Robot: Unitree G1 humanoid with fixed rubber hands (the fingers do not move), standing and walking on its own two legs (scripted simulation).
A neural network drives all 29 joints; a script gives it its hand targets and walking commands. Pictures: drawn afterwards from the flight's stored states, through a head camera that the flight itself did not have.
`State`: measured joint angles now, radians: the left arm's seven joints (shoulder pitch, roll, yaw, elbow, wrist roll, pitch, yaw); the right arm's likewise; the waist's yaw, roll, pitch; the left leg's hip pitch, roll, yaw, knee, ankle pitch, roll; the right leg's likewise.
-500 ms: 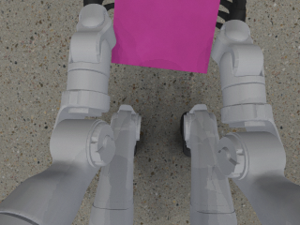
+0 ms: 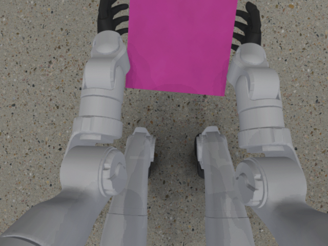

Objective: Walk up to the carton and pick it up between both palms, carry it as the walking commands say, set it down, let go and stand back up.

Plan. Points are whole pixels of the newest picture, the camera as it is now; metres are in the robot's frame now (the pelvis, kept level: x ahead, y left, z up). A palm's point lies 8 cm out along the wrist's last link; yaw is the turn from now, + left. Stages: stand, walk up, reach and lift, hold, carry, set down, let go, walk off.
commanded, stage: reach and lift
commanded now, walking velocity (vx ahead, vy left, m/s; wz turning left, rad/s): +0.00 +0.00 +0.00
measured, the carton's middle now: (176, 45) +0.52 +0.00 -0.13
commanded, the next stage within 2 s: none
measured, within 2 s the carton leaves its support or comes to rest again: neither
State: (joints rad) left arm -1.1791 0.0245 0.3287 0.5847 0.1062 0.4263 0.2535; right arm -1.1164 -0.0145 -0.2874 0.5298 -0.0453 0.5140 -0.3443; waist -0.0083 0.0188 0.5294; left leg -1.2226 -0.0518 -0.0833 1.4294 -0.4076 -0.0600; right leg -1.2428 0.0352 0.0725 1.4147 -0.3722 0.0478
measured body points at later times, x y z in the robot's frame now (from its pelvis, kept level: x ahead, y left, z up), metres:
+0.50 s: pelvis +0.01 +0.00 +0.05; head +0.23 -0.01 +0.44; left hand +0.49 +0.13 +0.02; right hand +0.47 -0.14 +0.01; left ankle +0.15 +0.14 -0.57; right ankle +0.16 -0.13 -0.57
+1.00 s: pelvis +0.11 +0.00 +0.14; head +0.16 +0.00 +0.59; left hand +0.48 +0.14 +0.15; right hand +0.46 -0.14 +0.13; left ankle +0.15 +0.14 -0.57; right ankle +0.16 -0.13 -0.57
